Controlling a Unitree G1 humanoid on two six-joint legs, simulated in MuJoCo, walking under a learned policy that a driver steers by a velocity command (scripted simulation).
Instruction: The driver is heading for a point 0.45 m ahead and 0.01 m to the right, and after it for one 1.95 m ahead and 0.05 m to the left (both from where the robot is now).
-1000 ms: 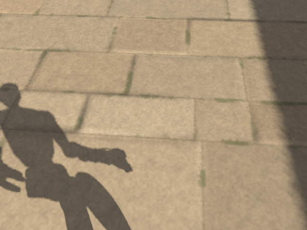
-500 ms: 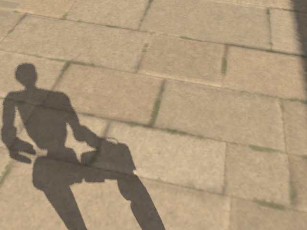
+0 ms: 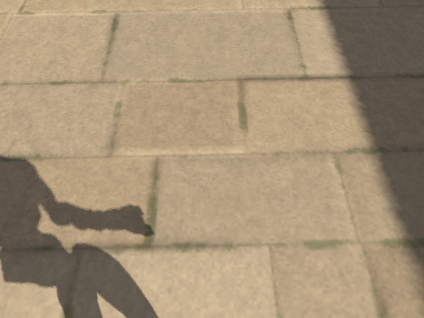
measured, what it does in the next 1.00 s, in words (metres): walks ahead: left foot, then right foot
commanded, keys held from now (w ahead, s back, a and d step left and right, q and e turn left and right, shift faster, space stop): w+e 0.32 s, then w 0.06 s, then q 0.62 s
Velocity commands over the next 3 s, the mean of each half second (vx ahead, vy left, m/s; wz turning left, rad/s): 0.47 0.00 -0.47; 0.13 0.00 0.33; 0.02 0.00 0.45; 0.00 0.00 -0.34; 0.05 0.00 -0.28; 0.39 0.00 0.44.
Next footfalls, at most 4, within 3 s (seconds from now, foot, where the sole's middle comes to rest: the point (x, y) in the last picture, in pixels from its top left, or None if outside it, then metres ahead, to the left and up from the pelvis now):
0.24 left None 0.32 0.15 -0.78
0.66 right None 0.45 -0.12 -0.78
1.06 left None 0.42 0.14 -0.78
1.52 right None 0.46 -0.09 -0.78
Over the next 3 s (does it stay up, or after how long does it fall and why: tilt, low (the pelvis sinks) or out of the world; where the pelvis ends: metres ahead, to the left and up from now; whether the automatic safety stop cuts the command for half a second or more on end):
stays up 0.59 0.01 0.00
